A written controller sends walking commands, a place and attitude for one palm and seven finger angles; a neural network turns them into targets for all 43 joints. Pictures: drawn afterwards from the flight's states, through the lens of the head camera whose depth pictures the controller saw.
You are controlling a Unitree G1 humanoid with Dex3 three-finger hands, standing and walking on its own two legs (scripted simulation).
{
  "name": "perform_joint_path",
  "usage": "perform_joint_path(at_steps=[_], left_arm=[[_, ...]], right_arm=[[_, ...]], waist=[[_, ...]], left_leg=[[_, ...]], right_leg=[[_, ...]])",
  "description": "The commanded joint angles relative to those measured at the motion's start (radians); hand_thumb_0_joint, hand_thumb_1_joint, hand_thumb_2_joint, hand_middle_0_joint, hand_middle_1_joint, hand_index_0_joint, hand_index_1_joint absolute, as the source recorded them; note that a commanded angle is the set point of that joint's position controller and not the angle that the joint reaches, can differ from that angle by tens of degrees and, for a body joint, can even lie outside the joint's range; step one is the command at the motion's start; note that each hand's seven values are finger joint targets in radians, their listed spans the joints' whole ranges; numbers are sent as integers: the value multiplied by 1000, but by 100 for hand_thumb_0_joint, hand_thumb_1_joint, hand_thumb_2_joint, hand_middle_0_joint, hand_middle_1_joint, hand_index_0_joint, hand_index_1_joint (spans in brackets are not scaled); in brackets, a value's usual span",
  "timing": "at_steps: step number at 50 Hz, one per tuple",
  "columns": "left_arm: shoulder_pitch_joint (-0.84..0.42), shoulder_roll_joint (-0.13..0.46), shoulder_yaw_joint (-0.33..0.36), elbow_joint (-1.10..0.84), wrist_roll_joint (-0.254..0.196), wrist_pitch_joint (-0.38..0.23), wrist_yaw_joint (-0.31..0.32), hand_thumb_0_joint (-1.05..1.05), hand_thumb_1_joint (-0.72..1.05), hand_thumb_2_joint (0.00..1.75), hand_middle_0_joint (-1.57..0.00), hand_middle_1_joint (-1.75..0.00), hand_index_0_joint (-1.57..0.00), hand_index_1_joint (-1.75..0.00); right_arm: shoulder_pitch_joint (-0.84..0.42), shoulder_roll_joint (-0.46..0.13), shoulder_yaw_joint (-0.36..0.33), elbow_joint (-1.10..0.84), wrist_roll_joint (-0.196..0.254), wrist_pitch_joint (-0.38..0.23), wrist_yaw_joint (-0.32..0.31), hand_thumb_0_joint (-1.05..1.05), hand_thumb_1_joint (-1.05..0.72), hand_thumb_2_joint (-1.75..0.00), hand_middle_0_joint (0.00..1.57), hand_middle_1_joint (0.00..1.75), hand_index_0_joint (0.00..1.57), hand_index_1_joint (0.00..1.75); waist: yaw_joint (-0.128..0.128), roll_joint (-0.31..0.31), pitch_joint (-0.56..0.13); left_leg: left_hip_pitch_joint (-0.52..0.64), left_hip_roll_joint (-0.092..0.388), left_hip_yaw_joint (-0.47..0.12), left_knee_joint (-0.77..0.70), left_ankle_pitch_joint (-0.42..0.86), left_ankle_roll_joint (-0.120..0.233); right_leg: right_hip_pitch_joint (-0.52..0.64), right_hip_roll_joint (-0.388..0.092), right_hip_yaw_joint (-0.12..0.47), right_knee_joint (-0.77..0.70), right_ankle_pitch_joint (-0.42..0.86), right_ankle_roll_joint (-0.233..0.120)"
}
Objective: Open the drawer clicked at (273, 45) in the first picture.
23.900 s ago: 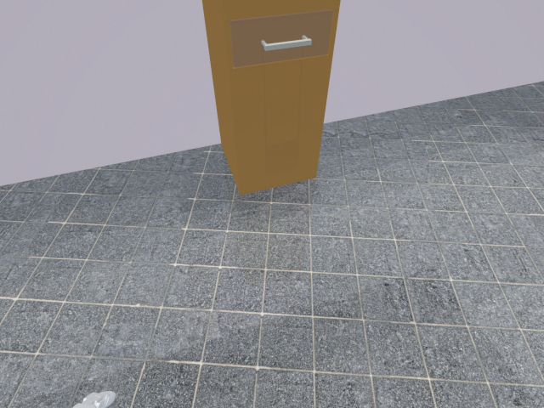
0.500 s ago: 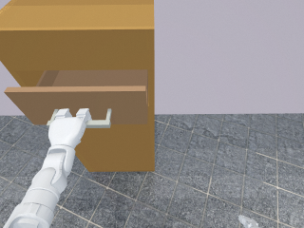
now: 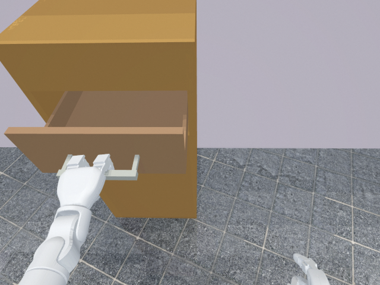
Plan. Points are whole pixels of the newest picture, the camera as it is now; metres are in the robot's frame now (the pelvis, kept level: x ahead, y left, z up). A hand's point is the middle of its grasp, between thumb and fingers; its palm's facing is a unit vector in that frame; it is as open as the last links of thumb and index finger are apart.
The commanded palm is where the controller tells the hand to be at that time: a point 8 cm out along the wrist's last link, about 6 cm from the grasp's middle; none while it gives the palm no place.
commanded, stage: pull the drawer open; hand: left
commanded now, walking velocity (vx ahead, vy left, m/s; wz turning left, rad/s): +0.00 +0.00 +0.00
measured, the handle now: (100, 167) +0.36 +0.24 +0.03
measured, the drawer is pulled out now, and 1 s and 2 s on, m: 0.14 0.26 0.30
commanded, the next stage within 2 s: open the thumb to release the handle in 1.50 s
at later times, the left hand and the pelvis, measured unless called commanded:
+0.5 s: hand (85, 220) +0.25 +0.24 +0.00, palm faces +0.02 -0.07 -1.00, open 5.3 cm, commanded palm +0.21 +0.24 +0.05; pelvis +0.00 +0.00 +0.00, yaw +0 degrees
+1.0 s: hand (76, 249) +0.19 +0.24 +0.00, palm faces +0.01 -0.07 -1.00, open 5.3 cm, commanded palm +0.15 +0.24 +0.05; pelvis +0.00 -0.01 -0.01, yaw +0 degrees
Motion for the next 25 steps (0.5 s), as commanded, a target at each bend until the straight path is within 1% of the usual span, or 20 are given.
perform_joint_path(at_steps=[1, 3, 4, 6, 7, 8, 10, 11, 12, 13, 14, 16, 17, 18, 19, 20, 21, 22, 23, 25], left_arm=[[-36, 176, 101, -234, -5, 2, 44, 0, 90, 90, -40, -135, -40, -135], [4, 172, 104, -260, -4, 4, 49, 0, 90, 90, -40, -135, -40, -135], [15, 152, 88, -280, -4, 5, 51, 0, 90, 90, -40, -135, -40, -135], [45, 158, 97, -312, -8, 8, 56, 0, 90, 90, -40, -135, -40, -135], [81, 177, 120, -317, -5, 11, 59, 0, 90, 90, -40, -135, -40, -135], [96, 155, 99, -331, -6, 15, 60, 0, 90, 90, -40, -135, -40, -135], [83, 178, 123, -347, -5, 19, 63, 0, 90, 90, -40, -135, -40, -135], [76, 173, 110, -359, 3, 18, 65, 0, 90, 90, -40, -135, -40, -135], [100, 169, 112, -358, 3, 20, 68, 0, 90, 90, -40, -135, -40, -135], [90, 147, 89, -370, 2, 20, 68, 0, 90, 90, -40, -135, -40, -135], [124, 166, 112, -358, 2, 22, 69, 0, 90, 90, -40, -135, -40, -135], [101, 153, 93, -387, 1, 24, 68, 0, 90, 90, -40, -135, -40, -135], [113, 176, 117, -389, 2, 23, 69, 0, 90, 90, -40, -135, -40, -135], [153, 155, 103, -386, 3, 25, 68, 0, 90, 90, -40, -135, -40, -135], [157, 139, 89, -406, -3, 25, 66, 0, 90, 90, -40, -135, -40, -135], [173, 162, 115, -422, -5, 23, 66, 0, 90, 90, -40, -135, -40, -135], [200, 157, 110, -421, -7, 24, 63, 0, 90, 90, -40, -135, -40, -135], [215, 162, 118, -417, -8, 25, 63, 0, 90, 90, -40, -135, -40, -135], [230, 156, 115, -432, -8, 24, 62, 0, 90, 90, -40, -135, -40, -135], [252, 157, 121, -442, -8, 21, 61, 0, 90, 90, -40, -135, -40, -135]], right_arm=[[-86, -123, -41, -150, -1, -43, -1, 0, -90, -90, 20, 30, 20, 30], [-91, -123, -41, -152, -2, -46, 5, 0, -90, -90, 20, 30, 20, 30], [-94, -121, -41, -156, -2, -48, 8, 0, -90, -90, 20, 30, 20, 30], [-99, -123, -40, -158, -5, -51, 11, 0, -90, -90, 20, 30, 20, 30], [-106, -121, -42, -158, -4, -51, 12, 0, -90, -90, 20, 30, 20, 30], [-109, -121, -37, -164, -7, -52, 14, 0, -90, -90, 20, 30, 20, 30], [-118, -124, -36, -159, -7, -50, 11, 0, -90, -90, 20, 30, 20, 30], [-124, -121, -35, -158, -10, -51, 11, 0, -90, -90, 20, 30, 20, 30], [-125, -118, -34, -162, -10, -52, 11, 0, -90, -90, 20, 30, 20, 30], [-131, -117, -33, -159, -11, -55, 12, 0, -90, -90, 20, 30, 20, 30], [-132, -115, -33, -159, -9, -54, 11, 0, -90, -90, 20, 30, 20, 30], [-140, -116, -31, -159, -12, -55, 10, 0, -90, -90, 20, 30, 20, 30], [-140, -115, -32, -158, -11, -56, 8, 0, -90, -90, 20, 30, 20, 30], [-146, -112, -29, -162, -12, -57, 8, 0, -90, -90, 20, 30, 20, 30], [-150, -110, -28, -165, -11, -59, 10, 0, -90, -90, 20, 30, 20, 30], [-153, -112, -30, -165, -12, -59, 8, 0, -90, -90, 20, 30, 20, 30], [-155, -109, -27, -166, -12, -60, 8, 0, -90, -90, 20, 30, 20, 30], [-159, -108, -25, -166, -11, -60, 8, 0, -90, -90, 20, 30, 20, 30], [-163, -107, -24, -168, -13, -61, 8, 0, -90, -90, 20, 30, 20, 30], [-170, -108, -20, -170, -14, -61, 10, 0, -90, -90, 20, 30, 20, 30]], waist=[[40, -21, -242], [42, -27, -233], [38, -21, -235], [42, -11, -229], [48, -11, -226], [45, -16, -222], [42, -29, -211], [41, -9, -210], [44, -20, -196], [36, -20, -196], [47, -21, -181], [39, -20, -190], [45, -27, -189], [52, -28, -194], [47, -22, -195], [54, -18, -211], [57, -19, -205], [56, -38, -191], [60, -35, -201], [60, -32, -182]], left_leg=[[165, -27, 16, -70, 388, 14], [167, -25, 13, -69, 403, 12], [174, -24, 12, -67, 411, 12], [180, -21, 9, -67, 422, 11], [180, -23, 10, -66, 423, 10], [175, -24, 9, -65, 407, 10], [167, -24, 7, -71, 390, 9], [176, -25, 8, -68, 384, 9], [170, -24, 5, -70, 368, 8], [173, -26, 9, -67, 356, 10], [166, -27, 6, -73, 347, 8], [177, -26, 7, -69, 334, 10], [175, -27, 5, -69, 339, 9], [173, -29, 4, -69, 344, 9], [181, -27, 5, -68, 347, 9], [187, -26, 5, -66, 366, 8], [184, -29, 7, -65, 362, 8], [176, -30, 6, -63, 356, 8], [173, -32, 6, -62, 357, 8], [166, -31, 2, -66, 351, 6]], right_leg=[[155, 5, -43, -82, 380, -38], [149, 6, -47, -78, 383, -38], [145, 6, -49, -75, 383, -38], [145, 5, -50, -73, 383, -38], [146, 8, -44, -72, 387, -40], [144, 5, -49, -71, 378, -38], [147, 6, -47, -75, 367, -41], [134, 6, -41, -72, 363, -40], [127, 7, -48, -70, 339, -40], [122, 5, -48, -76, 340, -38], [122, 8, -46, -75, 324, -41], [117, 4, -46, -78, 317, -38], [123, 6, -44, -76, 323, -40], [128, 7, -45, -72, 326, -40], [124, 5, -47, -74, 328, -39], [140, 6, -42, -74, 343, -41], [144, 3, -40, -73, 350, -38], [141, 5, -37, -72, 355, -38], [147, 3, -36, -71, 360, -37], [145, 4, -32, -72, 351, -40]])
